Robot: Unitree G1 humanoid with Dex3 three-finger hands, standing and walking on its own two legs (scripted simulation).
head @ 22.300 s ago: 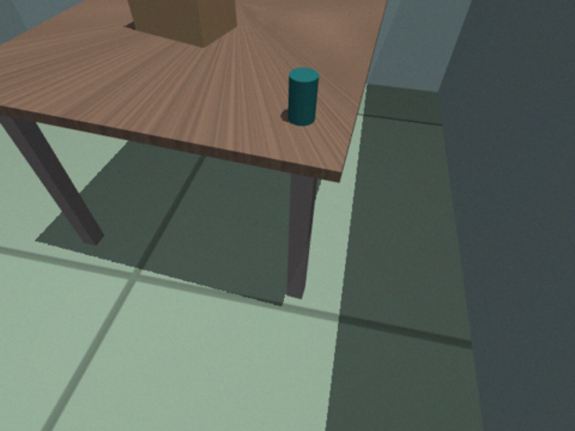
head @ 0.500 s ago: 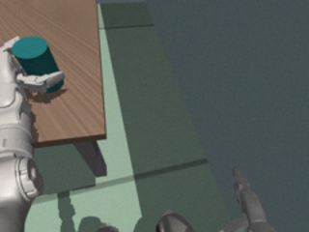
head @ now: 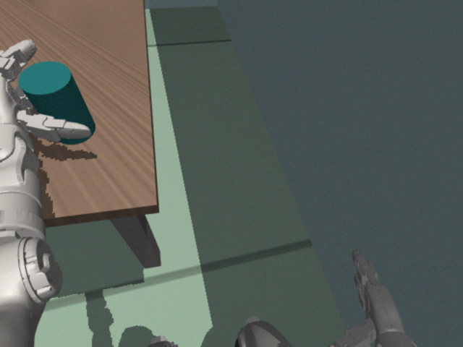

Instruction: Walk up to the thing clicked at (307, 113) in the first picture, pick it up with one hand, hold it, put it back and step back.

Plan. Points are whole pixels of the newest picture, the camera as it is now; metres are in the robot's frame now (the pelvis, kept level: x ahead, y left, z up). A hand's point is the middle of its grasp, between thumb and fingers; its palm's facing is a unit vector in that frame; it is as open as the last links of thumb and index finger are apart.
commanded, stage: withdraw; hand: left
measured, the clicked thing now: (61, 106) +0.51 +0.19 +0.10
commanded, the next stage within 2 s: rise in 0.22 s
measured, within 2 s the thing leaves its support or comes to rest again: neither
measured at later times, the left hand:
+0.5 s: hand out of the picture +0.51 +0.29 +0.22, palm faces +0.25 -0.95 -0.17, open 17.5 cm
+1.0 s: hand out of the picture +0.32 +0.29 +0.20, palm faces +0.37 -0.85 -0.37, open 17.5 cm
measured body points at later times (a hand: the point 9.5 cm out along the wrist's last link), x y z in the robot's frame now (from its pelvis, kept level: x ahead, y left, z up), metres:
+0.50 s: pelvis +0.01 +0.01 +0.03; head +0.08 +0.01 +0.47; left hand +0.49 +0.34 +0.23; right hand +0.16 -0.25 -0.03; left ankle -0.01 +0.12 -0.68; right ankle +0.01 -0.14 -0.68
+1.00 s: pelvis +0.01 +0.01 +0.04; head +0.02 -0.01 +0.49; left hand +0.29 +0.33 +0.23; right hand +0.17 -0.26 -0.03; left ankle -0.01 +0.12 -0.68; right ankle +0.01 -0.14 -0.68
